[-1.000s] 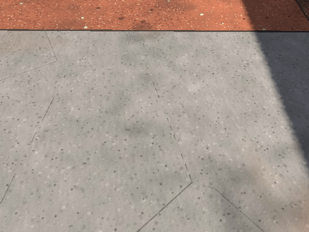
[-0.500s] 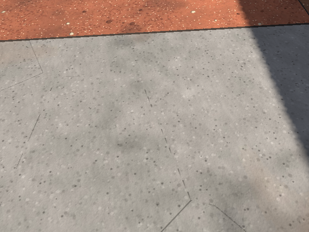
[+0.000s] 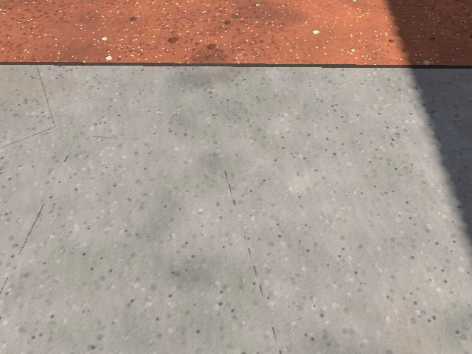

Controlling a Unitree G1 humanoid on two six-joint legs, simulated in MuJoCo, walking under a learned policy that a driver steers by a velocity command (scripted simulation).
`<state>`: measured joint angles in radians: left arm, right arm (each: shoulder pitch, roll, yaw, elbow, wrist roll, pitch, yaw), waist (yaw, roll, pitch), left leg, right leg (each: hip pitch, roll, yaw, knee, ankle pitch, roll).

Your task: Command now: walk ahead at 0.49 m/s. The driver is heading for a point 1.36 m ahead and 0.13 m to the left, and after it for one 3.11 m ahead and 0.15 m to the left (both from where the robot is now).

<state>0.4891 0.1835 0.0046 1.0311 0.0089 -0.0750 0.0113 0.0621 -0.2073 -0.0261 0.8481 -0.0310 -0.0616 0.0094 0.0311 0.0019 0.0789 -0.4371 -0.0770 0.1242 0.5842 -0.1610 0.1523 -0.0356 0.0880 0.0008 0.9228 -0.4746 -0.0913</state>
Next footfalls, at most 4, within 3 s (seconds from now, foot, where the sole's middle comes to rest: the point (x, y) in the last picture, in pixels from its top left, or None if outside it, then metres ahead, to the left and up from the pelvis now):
0.52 right None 0.45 -0.12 -0.75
1.08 left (236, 254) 0.74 0.06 -0.75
1.64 right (289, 178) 1.04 -0.11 -0.75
2.20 left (233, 125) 1.29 0.09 -0.75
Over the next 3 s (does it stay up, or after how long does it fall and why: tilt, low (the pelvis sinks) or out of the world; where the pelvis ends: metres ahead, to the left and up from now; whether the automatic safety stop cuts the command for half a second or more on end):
stays up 1.59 0.11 0.03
